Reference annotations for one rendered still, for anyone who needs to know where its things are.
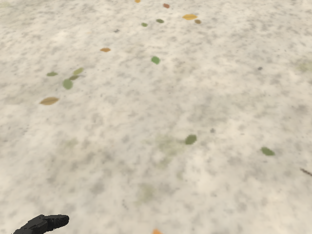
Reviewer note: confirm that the left robot hand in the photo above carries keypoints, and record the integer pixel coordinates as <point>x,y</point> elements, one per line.
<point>43,223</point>

